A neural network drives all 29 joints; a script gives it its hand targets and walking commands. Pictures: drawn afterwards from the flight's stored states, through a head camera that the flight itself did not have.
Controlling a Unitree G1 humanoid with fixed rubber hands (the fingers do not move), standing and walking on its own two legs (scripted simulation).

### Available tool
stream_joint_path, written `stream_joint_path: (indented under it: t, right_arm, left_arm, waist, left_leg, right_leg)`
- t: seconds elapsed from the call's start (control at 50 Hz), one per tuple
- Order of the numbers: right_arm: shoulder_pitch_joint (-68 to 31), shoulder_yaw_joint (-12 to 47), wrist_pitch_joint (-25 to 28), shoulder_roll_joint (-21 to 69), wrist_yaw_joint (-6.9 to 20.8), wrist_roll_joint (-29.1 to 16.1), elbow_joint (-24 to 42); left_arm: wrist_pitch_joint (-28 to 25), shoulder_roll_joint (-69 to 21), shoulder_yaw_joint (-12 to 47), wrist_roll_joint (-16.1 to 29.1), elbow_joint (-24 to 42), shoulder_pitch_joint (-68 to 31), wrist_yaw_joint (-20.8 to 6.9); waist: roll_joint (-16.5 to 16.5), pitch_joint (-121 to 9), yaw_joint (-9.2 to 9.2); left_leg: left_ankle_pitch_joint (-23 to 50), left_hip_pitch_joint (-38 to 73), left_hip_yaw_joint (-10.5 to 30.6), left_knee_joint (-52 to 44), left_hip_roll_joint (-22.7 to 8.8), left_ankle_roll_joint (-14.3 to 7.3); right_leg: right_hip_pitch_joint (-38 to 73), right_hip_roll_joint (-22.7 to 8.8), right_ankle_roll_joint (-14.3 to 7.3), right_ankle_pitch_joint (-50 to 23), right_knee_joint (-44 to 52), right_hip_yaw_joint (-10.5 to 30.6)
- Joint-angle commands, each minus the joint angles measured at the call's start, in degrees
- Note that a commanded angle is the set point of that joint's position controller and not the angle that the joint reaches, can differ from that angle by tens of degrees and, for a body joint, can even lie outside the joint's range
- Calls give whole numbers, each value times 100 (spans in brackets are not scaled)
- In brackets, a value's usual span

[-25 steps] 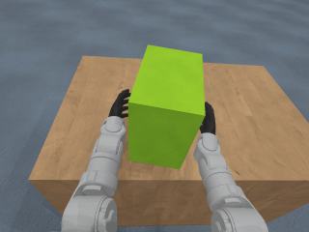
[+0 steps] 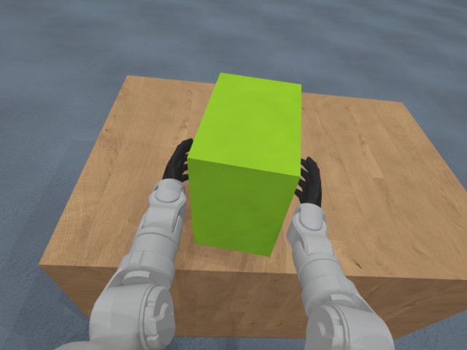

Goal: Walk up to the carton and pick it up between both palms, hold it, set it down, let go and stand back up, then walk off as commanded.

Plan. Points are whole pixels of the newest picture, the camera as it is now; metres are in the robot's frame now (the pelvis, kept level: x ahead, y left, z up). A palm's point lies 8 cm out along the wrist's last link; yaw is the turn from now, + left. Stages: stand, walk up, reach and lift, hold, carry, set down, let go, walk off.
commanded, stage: set down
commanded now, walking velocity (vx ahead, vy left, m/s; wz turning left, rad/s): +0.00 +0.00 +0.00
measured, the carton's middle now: (245, 166) +0.44 -0.04 +0.07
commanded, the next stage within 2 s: none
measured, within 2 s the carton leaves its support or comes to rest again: rests again in 0.98 s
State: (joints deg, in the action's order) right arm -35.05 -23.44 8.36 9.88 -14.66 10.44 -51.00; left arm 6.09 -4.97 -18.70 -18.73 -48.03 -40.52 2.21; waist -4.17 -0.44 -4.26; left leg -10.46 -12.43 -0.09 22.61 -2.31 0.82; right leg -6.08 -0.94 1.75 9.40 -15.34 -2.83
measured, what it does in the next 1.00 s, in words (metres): stands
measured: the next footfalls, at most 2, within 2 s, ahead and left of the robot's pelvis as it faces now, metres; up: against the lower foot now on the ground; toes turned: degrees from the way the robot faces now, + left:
none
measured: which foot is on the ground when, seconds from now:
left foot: down 0.00-1.00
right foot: down 0.00-1.00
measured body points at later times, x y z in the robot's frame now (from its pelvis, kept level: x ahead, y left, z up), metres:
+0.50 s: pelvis +0.00 +0.00 +0.00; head +0.06 +0.03 +0.45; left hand +0.42 +0.08 +0.03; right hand +0.37 -0.17 +0.03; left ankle +0.02 +0.12 -0.75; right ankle -0.02 -0.14 -0.75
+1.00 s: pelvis +0.00 -0.01 +0.00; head +0.09 +0.03 +0.44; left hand +0.42 +0.08 +0.00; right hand +0.37 -0.17 +0.00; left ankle +0.02 +0.12 -0.75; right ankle -0.02 -0.14 -0.75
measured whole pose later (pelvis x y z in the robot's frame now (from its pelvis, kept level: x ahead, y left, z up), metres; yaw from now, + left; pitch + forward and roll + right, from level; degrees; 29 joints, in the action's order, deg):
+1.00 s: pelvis +0.00 -0.01 +0.00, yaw +0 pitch +14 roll -2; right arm -36.6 -34.4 25.4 11.0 -14.8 22.1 -60.4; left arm -16.3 -2.6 -21.6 -20.4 -64.9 -43.7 3.4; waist -2.7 -3.8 -4.2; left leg -8.6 -28.8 1.0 23.5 -3.7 1.8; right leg -21.9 0.5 0.6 7.5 -15.6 -3.7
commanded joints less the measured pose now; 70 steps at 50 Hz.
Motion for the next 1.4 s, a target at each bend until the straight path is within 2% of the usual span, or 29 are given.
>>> stream_joint_path:
  t: [0.0, 0.02, 0.06, 0.08, 0.12, 0.34, 0.38, 0.42, 0.46, 0.48, 0.6, 0.62, 0.68, 0.7, 0.74, 0.82, 0.86, 0.9, 1.04, 1.1, 1.14, 1.16, 1.2, 1.24, 1.26, 1.28, 1.32, 1.36, 1.38]
  right_arm:
    - [-4923, 2239, 771, 3126, 1102, 434, 1106]
    - [-4815, 2155, 843, 3090, 1090, 613, 1079]
    - [-4721, 2118, 851, 3179, 1126, 712, 925]
    - [-4768, 2148, 931, 3340, 1125, 702, 1065]
    - [-4775, 1912, 886, 3143, 1163, 819, 978]
    - [-4462, 1149, 1191, 3127, 1342, 1607, 526]
    - [-4401, 1145, 1332, 3167, 1348, 1714, 317]
    - [-4295, 1151, 1395, 3270, 1320, 1728, 287]
    - [-4105, 1026, 1516, 3296, 1267, 1919, 31]
    - [-4112, 1051, 1537, 3257, 1271, 1927, 20]
    - [-4032, 1121, 1872, 3349, 1217, 1819, -282]
    - [-4074, 1031, 1972, 3232, 1191, 1905, -299]
    - [-4139, 1166, 2023, 3298, 1167, 1818, -337]
    - [-3961, 1103, 2086, 3286, 1142, 1878, -394]
    - [-3790, 1224, 2148, 3322, 1128, 1889, -584]
    - [-3697, 1200, 2126, 3498, 1064, 1883, -776]
    - [-3664, 1140, 2130, 3448, 1031, 1883, -799]
    - [-3659, 1135, 2136, 3446, 1076, 1863, -784]
    - [-3894, 638, 2182, 3004, 1107, 2148, -792]
    - [-3707, 439, 2158, 1966, 1062, 1933, -782]
    - [-3417, 205, 2114, -881, 641, 1203, -331]
    - [-3587, 262, 2036, -1181, 527, 935, -351]
    - [-3646, 873, 1821, -1048, 385, 104, -222]
    - [-3674, 1008, 1664, -1225, 206, -471, -215]
    - [-3795, 1207, 1524, -1213, 185, -850, 32]
    - [-3888, 1220, 1408, -1309, 142, -1062, -65]
    - [-4142, 1488, 1107, -1281, 103, -1393, 215]
    - [-4283, 1357, 801, -1411, 14, -1472, 16]
    - [-4227, 1510, 712, -1292, 43, -1555, 112]
  left_arm:
    - [-746, -3757, 1955, 38, 407, -4336, -772]
    - [-865, -3804, 2110, 66, 574, -4567, -768]
    - [-1025, -3619, 1791, -1, 424, -4510, -718]
    - [-1099, -3787, 1947, 77, 440, -4604, -711]
    - [-1096, -3435, 1452, -153, -64, -4354, -764]
    - [-1575, -3032, 876, -486, -411, -4400, -694]
    - [-1760, -3121, 1014, -376, -317, -4678, -643]
    - [-1820, -3093, 907, -416, -461, -4272, -651]
    - [-1950, -3140, 931, -493, -573, -4351, -642]
    - [-1969, -3166, 944, -461, -659, -4347, -658]
    - [-2196, -3312, 1243, -474, -598, -4063, -541]
    - [-2274, -3381, 1351, -410, -561, -4173, -494]
    - [-2379, -3317, 1306, -384, -689, -4213, -470]
    - [-2429, -3352, 1392, -386, -826, -4094, -460]
    - [-2581, -3334, 1480, -451, -508, -4170, -415]
    - [-2635, -3174, 1279, -546, -1015, -3957, -494]
    - [-2648, -3265, 1454, -427, -972, -4198, -518]
    - [-2668, -3238, 1321, -536, -1204, -4016, -531]
    - [-2904, -2729, 914, -475, -1598, -4389, -502]
    - [-2915, -1642, 619, -414, -1701, -4127, -351]
    - [-2942, 1038, 226, 58, -1289, -3837, 109]
    - [-2902, 1390, 186, 223, -1136, -3979, 271]
    - [-2773, 1692, 300, 627, -813, -3962, 436]
    - [-2651, 1769, 782, 1196, -658, -4357, 530]
    - [-2590, 1861, 811, 1456, -612, -4355, 506]
    - [-2551, 1886, 1071, 1714, -745, -4634, 525]
    - [-2421, 2015, 1175, 2077, -967, -4958, 469]
    - [-2219, 2003, 1393, 2252, -1207, -5150, 398]
    - [-2235, 1885, 1479, 2435, -1506, -5015, 337]
  waist:
    - [696, -3940, -65]
    - [725, -4152, -223]
    - [638, -4133, 2]
    - [703, -4295, -98]
    - [558, -3796, 74]
    - [503, -4434, 258]
    - [586, -4760, 37]
    - [437, -4553, 157]
    - [397, -4554, -28]
    - [327, -4476, 52]
    - [782, -4920, 52]
    - [896, -5075, -135]
    - [713, -5035, 70]
    - [732, -5160, -100]
    - [994, -5472, -111]
    - [797, -5225, 14]
    - [772, -5289, -154]
    - [759, -5158, -92]
    - [627, -5103, -67]
    - [742, -5446, 157]
    - [915, -6359, 262]
    - [948, -6110, 302]
    - [934, -5966, 411]
    - [1015, -5833, 33]
    - [830, -6022, 168]
    - [960, -6064, -56]
    - [623, -5887, -65]
    - [787, -5708, -299]
    - [569, -5778, -182]
  left_leg:
    - [2267, 1504, -393, -16, 267, 271]
    - [2393, 1648, -356, -12, 230, 316]
    - [2472, 1529, -422, 34, 223, 289]
    - [2505, 1475, -435, 95, 252, 305]
    - [2074, 1162, -530, -72, 253, 213]
    - [2122, 871, -698, -132, 175, 151]
    - [2551, 1126, -624, 16, 112, 218]
    - [2723, 1019, -688, 85, 138, 220]
    - [2822, 988, -636, 39, 116, 256]
    - [2725, 888, -663, -6, 107, 217]
    - [3770, 910, -579, 330, 61, 444]
    - [3973, 1135, -479, 292, -36, 508]
    - [3817, 933, -566, 373, 25, 463]
    - [3678, 790, -536, 384, 39, 480]
    - [4144, 858, -498, 485, 36, 535]
    - [3343, 196, -565, 368, 177, 431]
    - [2920, 185, -545, 297, 207, 388]
    - [2881, 54, -531, 275, 179, 388]
    - [2017, -228, -578, 145, 158, 309]
    - [2127, -238, -667, 209, 208, 306]
    - [2940, -166, -746, 548, 233, 414]
    - [2942, -400, -718, 562, 220, 436]
    - [2940, -682, -591, 780, 314, 352]
    - [2601, -641, -498, 782, 335, 379]
    - [2510, -745, -527, 937, 344, 343]
    - [2156, -648, -484, 898, 347, 349]
    - [1763, -647, -459, 1028, 313, 235]
    - [1575, -428, -316, 1066, 296, 237]
    - [1354, -510, -341, 1140, 277, 172]
  right_leg:
    - [709, 372, 32, -2505, -154, -251]
    - [711, 391, 33, -2468, -169, -338]
    - [629, 371, 74, -2584, -199, -270]
    - [780, 339, 31, -2800, -237, -240]
    - [841, 313, 46, -2596, -220, -257]
    - [813, 282, -12, -2638, -300, -294]
    - [679, 307, 7, -2997, -442, -389]
    - [898, 292, -5, -3303, -490, -305]
    - [925, 315, -2, -3469, -468, -378]
    - [888, 318, -23, -3394, -467, -352]
    - [772, 312, -57, -4043, -586, -351]
    - [565, 337, -121, -3841, -491, -436]
    - [626, 315, -114, -3910, -501, -376]
    - [583, 318, -109, -4080, -510, -385]
    - [550, 291, -87, -4327, -577, -348]
    - [904, 205, -53, -4462, -686, -220]
    - [842, 230, -37, -4365, -718, -265]
    - [758, 219, -67, -4253, -667, -235]
    - [394, 233, -102, -3214, -708, -284]
    - [498, 259, -135, -3334, -787, -182]
    - [750, 341, -160, -4106, -1046, -38]
    - [701, 363, -162, -3973, -1039, -36]
    - [644, 383, -87, -3986, -1179, 134]
    - [296, 399, -21, -3809, -1219, 86]
    - [336, 393, -34, -3758, -1330, 113]
    - [-47, 387, -49, -3296, -1237, 58]
    - [-516, 387, -77, -2744, -1250, 35]
    - [-1095, 413, -92, -2326, -1198, -18]
    - [-1304, 392, -132, -1940, -1211, 26]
